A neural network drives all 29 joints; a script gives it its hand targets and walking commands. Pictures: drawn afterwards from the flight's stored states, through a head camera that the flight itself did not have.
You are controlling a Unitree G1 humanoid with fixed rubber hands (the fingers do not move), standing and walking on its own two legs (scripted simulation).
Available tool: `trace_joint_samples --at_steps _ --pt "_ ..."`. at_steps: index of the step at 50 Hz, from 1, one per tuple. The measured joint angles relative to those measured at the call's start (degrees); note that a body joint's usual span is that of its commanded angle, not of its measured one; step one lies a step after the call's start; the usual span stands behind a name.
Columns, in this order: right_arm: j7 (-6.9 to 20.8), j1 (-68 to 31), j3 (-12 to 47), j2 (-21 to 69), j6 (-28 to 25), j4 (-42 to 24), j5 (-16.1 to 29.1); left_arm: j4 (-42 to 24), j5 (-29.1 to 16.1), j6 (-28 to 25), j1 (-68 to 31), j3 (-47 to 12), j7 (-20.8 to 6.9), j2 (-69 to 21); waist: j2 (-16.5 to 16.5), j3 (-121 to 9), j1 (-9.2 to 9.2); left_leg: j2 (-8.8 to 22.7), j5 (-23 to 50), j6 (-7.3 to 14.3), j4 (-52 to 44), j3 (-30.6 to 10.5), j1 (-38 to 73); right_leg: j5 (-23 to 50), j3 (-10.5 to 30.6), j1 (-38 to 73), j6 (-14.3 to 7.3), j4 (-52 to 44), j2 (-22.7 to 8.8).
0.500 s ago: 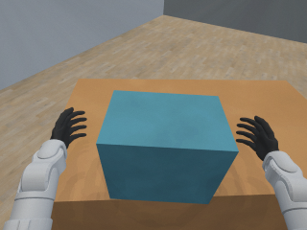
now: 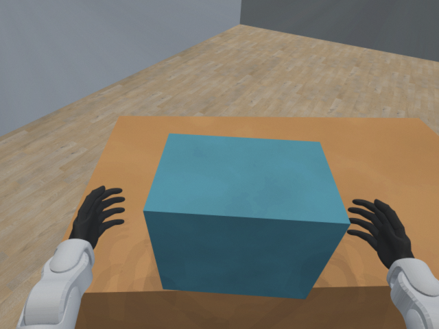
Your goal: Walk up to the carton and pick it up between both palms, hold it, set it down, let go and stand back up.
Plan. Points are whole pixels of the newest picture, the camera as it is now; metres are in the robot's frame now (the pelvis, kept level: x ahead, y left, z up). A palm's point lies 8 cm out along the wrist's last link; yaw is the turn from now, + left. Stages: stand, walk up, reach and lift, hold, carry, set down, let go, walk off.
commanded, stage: set down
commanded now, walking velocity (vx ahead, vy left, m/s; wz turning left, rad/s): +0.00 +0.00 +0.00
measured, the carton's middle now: (238, 218) +0.36 -0.06 +0.02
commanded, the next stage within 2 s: none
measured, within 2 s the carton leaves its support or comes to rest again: neither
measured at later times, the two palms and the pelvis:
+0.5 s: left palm (75, 296) +0.21 +0.22 +0.03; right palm (383, 294) +0.18 -0.27 +0.04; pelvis +0.01 +0.00 +0.00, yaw +1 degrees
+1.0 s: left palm out of the picture +0.15 +0.23 -0.05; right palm (352, 327) +0.16 -0.24 -0.04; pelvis -0.01 +0.00 -0.01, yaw +2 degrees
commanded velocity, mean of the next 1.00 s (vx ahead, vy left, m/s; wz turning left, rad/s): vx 0.00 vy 0.00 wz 0.00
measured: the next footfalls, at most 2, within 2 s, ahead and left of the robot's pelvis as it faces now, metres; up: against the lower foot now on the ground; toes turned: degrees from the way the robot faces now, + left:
none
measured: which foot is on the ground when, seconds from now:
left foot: down 0.00-1.00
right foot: down 0.00-1.00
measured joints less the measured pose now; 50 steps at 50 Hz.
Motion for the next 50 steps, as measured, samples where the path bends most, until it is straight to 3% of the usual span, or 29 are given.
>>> trace_joint_samples --at_steps 13,18,23,28,34,39,50 --pt "-0.53 11.72 1.14 3.38 -5.61 -6.75 -1.45 -2.85 0.17 -8.62 11.78 -2.09 0.04 -0.02 0.41 0.65 1.83 0.02 -0.63 0.05 0.16 -0.2 0.75 -0.49 0.0 0.89 0.03 -0.14 0.07" --pt "-0.43 12.83 0.2 4.26 -7.53 -6.08 -2.49 -1.87 -1.06 -12.05 14.0 -4.09 0.66 0.21 0.8 0.68 2.22 -0.18 -0.76 0.21 0.59 -0.45 0.44 -0.63 -0.18 0.73 0.13 0.15 -0.11" --pt "-0.91 16.02 0.59 5.38 -11.0 -2.9 -3.39 1.2 0.68 -17.27 17.27 -4.99 -0.3 -0.55 0.92 0.91 2.28 -0.09 -0.95 0.14 0.78 -0.9 1.09 -0.59 -0.56 1.83 0.05 -0.35 -0.04" --pt "-0.97 18.24 0.9 7.14 -14.68 -1.89 -4.3 3.66 -0.2 -22.4 18.3 -7.12 0.89 0.28 0.75 0.93 2.55 -0.16 -1.29 0.07 1.75 -1.18 0.36 -1.22 -0.79 0.98 -0.03 1.03 -0.07" --pt "-0.96 15.95 2.31 8.6 -19.68 8.76 -6.83 14.22 1.49 -27.68 17.35 -8.05 0.48 -0.86 0.79 2.08 2.56 -0.15 -1.76 -0.05 2.93 -1.56 0.42 -1.82 -1.14 1.15 -0.17 2.23 -0.05" --pt "-2.1 15.66 4.98 9.66 -25.16 11.42 -7.69 16.49 2.96 -32.31 18.81 -9.09 0.06 -1.71 1.08 3.0 2.36 -0.02 -2.64 -0.15 5.11 -2.14 -0.58 -2.43 -1.67 0.72 -0.21 3.57 0.11" --pt "-2.89 9.82 4.65 13.27 -30.59 27.74 -12.8 29.57 4.32 -35.86 16.25 -7.44 -0.13 -2.45 1.12 4.31 2.49 -0.48 -3.88 -0.01 8.8 -2.76 -2.02 -3.9 -2.27 -0.51 -0.05 7.28 -0.28"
